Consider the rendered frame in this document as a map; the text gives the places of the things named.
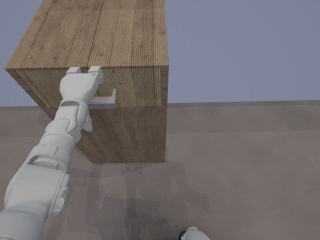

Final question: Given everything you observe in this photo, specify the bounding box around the drawer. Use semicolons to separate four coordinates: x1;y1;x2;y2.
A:
16;68;161;107

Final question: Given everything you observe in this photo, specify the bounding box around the cabinet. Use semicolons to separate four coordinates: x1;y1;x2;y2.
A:
4;0;169;164

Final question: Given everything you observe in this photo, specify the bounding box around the robot right shin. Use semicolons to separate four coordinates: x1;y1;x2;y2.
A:
185;227;198;234

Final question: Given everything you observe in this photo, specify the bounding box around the left robot hand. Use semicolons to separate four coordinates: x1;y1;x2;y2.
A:
59;66;105;132

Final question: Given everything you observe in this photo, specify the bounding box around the handle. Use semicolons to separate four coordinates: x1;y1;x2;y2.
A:
88;88;117;109

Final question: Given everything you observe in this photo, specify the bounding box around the robot left forearm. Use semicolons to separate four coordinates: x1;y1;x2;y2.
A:
4;97;89;208

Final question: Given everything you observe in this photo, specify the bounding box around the right robot thigh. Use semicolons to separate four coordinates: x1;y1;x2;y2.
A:
181;230;210;240

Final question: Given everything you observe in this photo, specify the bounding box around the robot left upper arm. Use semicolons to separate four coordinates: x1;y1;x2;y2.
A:
0;164;70;240

